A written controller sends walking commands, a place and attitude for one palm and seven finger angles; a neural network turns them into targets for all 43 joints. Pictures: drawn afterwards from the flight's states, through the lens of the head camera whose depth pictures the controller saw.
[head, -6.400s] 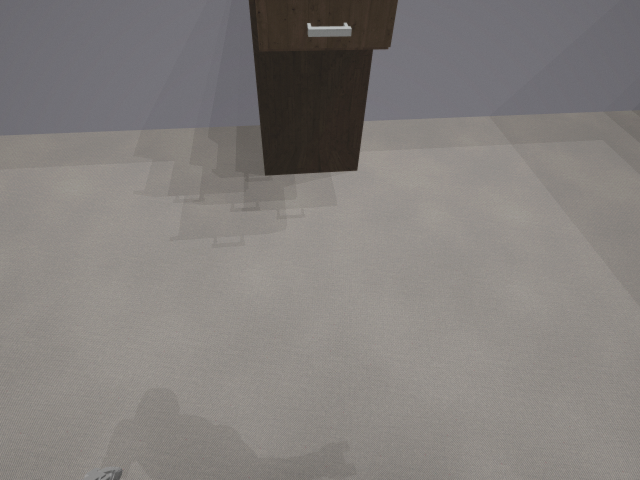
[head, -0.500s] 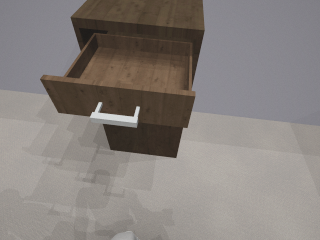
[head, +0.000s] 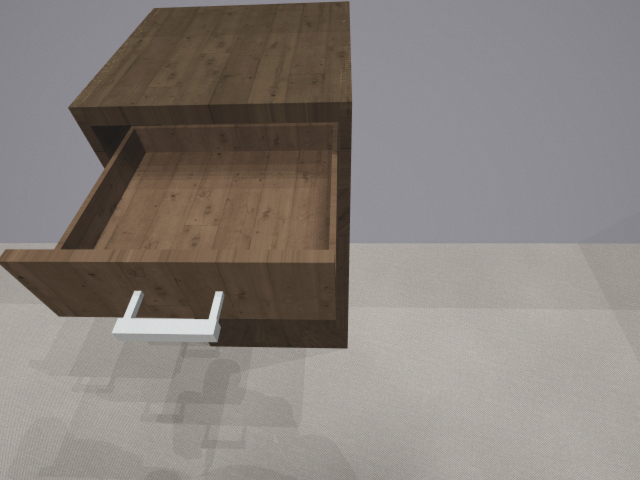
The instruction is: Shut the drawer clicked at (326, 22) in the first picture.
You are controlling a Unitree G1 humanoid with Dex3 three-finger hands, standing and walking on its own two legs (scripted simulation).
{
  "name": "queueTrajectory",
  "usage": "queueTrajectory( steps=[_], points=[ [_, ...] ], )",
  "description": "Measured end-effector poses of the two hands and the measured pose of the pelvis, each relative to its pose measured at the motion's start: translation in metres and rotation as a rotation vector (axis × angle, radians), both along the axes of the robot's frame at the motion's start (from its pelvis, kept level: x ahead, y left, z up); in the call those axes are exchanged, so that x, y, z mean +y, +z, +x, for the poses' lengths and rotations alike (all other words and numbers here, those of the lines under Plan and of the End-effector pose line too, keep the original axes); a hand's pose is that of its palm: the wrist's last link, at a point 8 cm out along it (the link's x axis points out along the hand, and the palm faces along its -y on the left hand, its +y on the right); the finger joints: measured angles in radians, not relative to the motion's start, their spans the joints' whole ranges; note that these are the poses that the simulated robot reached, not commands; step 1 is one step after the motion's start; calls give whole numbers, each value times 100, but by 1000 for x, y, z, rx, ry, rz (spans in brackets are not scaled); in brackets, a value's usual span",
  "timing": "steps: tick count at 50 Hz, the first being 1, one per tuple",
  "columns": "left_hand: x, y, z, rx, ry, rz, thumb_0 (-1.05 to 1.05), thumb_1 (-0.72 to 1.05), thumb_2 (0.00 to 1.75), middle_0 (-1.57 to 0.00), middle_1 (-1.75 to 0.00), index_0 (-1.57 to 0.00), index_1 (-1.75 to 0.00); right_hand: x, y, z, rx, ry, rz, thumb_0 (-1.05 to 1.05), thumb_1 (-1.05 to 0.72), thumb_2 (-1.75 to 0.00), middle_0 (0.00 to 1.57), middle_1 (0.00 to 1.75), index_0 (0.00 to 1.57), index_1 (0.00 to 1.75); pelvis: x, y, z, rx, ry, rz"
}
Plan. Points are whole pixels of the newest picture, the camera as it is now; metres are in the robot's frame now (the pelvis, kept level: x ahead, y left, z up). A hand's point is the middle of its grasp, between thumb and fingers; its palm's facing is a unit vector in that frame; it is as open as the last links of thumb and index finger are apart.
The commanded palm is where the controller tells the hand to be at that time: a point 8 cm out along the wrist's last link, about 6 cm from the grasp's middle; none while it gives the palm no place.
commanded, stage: come to a stop and stand still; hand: left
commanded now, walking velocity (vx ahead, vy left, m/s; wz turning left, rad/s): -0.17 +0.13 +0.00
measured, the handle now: (172, 314) +0.31 +0.21 +0.03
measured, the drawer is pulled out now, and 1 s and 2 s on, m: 0.29 0.29 0.29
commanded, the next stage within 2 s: look again from close up in 0.68 s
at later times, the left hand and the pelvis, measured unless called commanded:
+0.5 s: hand out of the picture -0.05 +0.22 -0.17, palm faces +0.05 -0.98 -0.20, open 7.4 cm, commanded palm none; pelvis -0.04 +0.04 +0.01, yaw +0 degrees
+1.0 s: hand out of the picture -0.02 +0.18 -0.17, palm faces +0.01 -0.97 -0.22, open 7.3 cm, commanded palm none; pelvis -0.02 +0.01 +0.00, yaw -1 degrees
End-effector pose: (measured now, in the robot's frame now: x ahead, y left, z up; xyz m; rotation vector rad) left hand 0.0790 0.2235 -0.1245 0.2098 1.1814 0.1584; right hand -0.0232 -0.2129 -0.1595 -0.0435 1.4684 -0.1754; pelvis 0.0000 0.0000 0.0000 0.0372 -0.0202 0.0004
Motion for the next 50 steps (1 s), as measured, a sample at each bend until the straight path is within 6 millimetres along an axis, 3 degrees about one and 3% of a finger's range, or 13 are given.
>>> queueTrajectory(
  steps=[4, 11, 16, 21, 26, 29, 34, 39, 50],
  points=[
    [7, 1, -8, 10, 27, 6, 0, 93, 90, -21, -30, -21, -30, -3, 4, 7, 1, 25, -18, 0, -91, -90, 20, 30, 19, 30, 4, 2, -9, 0, 6, 5],
    [41, -11, -48, 63, 50, 6, 0, 91, 90, -21, -30, -21, -30, 3, 14, 25, -120, 60, -76, 0, -91, -90, 20, 30, 19, 30, 25, -2, -32, 0, 0, -11],
    [61, -24, -80, 114, 77, -26, 0, 91, 90, -20, -30, -20, -30, 22, 21, 12, -158, 80, -103, 0, -91, -90, 20, 30, 19, 30, 41, -4, -40, -8, 1, -32],
    [61, -17, -112, 166, 101, -52, 1, 91, 90, -20, -30, -20, -30, 35, 29, -1, -119, 89, -85, 0, -92, -90, 20, 30, 20, 30, 43, 7, -39, 12, 9, -38],
    [45, -15, -137, 253, 87, -56, 1, 91, 90, -20, -30, -20, -30, 29, 24, -11, -104, 60, -70, 1, -93, -90, 20, 30, 20, 30, 35, 7, -39, 25, -1, -21],
    [31, -19, -144, 268, 66, -32, 1, 91, 90, -20, -30, -20, -30, 20, 11, -17, -85, 47, -49, 1, -92, -90, 20, 30, 20, 30, 27, -2, -42, 36, -20, -11],
    [10, -19, -146, 266, 44, -47, 1, 91, 90, -20, -30, -20, -30, 14, 3, -18, -80, 56, -30, 0, -92, -90, 20, 30, 19, 30, 24, -6, -40, 27, -6, -65],
    [0, -23, -129, 222, 44, -68, 1, 91, 90, -20, -30, -20, -30, 18, 4, -18, -88, 59, -25, 1, -92, -90, 20, 30, 19, 30, 19, -5, -32, -2, -10, -37],
    [9, -14, -105, 179, 36, -24, 1, 92, 90, -20, -30, -20, -30, 17, 5, -19, -51, 65, -2, 1, -92, -90, 20, 30, 19, 30, 9, 0, -25, -2, -10, -20]
  ],
)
